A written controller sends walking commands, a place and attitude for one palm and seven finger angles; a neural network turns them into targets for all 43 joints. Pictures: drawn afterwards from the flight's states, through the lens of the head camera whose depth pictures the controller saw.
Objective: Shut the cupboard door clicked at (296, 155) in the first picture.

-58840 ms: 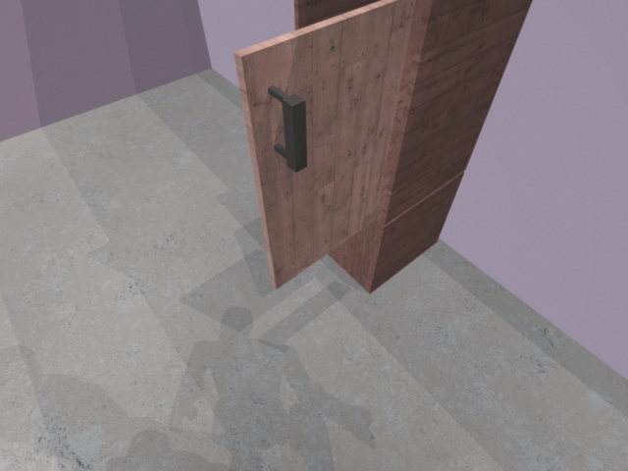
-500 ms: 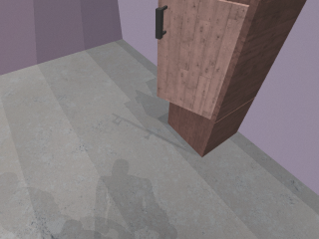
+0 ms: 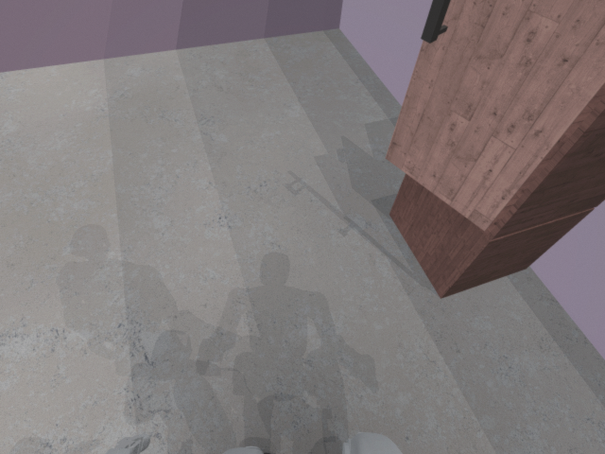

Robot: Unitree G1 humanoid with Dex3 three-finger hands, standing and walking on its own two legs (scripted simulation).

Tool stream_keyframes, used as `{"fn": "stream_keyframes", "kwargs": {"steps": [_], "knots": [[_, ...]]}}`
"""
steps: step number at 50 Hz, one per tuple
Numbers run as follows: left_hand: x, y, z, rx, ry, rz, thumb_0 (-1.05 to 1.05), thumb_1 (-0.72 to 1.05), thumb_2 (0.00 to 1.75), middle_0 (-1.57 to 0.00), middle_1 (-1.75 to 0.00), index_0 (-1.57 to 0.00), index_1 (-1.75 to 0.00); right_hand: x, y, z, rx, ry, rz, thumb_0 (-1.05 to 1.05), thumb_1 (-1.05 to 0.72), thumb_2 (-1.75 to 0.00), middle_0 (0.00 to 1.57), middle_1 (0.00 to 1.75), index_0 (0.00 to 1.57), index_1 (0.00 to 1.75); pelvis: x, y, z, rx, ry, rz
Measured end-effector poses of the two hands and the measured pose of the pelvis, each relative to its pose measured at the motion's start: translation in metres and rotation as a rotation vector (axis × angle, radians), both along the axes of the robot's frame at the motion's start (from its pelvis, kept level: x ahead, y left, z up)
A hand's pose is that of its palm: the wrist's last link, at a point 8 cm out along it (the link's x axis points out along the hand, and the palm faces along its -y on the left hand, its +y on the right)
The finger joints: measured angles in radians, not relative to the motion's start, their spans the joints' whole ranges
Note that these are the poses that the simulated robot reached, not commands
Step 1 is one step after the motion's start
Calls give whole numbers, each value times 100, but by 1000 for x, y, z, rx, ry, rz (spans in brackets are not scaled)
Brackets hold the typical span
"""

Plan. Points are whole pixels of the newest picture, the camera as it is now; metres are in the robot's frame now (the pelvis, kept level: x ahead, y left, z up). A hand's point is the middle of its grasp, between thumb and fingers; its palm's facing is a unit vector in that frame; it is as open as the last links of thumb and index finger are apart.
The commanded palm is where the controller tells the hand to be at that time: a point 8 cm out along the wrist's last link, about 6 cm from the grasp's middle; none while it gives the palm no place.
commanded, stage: walk to a spot facing it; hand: left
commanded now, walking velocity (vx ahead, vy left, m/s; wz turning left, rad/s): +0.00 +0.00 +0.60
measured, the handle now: (445, 6) +0.91 -0.26 +0.13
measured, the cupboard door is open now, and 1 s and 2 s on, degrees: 22 22 22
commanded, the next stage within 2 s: turn to face it in 1.32 s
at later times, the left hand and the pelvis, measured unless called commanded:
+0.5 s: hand out of the picture -0.01 +0.16 -0.16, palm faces +0.34 -0.89 -0.29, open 7.4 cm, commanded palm none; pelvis +0.01 -0.05 +0.00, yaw +21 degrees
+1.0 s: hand out of the picture +0.13 +0.24 -0.15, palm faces +0.56 -0.79 -0.27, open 7.3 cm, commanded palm none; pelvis +0.15 +0.00 -0.01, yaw +36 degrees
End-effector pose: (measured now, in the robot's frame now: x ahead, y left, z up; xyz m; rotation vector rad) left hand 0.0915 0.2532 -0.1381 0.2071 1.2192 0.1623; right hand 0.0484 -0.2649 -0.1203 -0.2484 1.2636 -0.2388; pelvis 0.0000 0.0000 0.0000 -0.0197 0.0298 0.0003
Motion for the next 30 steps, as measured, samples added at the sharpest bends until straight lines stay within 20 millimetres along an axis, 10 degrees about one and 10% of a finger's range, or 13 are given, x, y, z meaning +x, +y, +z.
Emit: {"fn": "stream_keyframes", "kwargs": {"steps": [9, 17, 30], "knots": [[7, -14, 25, 37, -118, 73, 0, 91, 90, -20, -30, -20, -30, 36, -23, -2, 25, 2, 118, 0, -90, -90, 20, 30, 20, 30, -1, -29, 5, -8, 19, 136], [-55, -37, 27, 84, -34, 194, 0, 91, 90, -20, -30, -20, -30, 76, -34, -19, 83, 1, 203, 1, -91, -90, 20, 30, 20, 30, 2, -52, 2, 36, -2, 231], [-170, -43, -6, -17, 116, 497, 0, 91, 90, -20, -30, -21, -30, 170, 48, -13, 91, -53, 520, 1, -91, -90, 20, 30, 20, 30, 20, -27, -11, 53, -5, 444]]}}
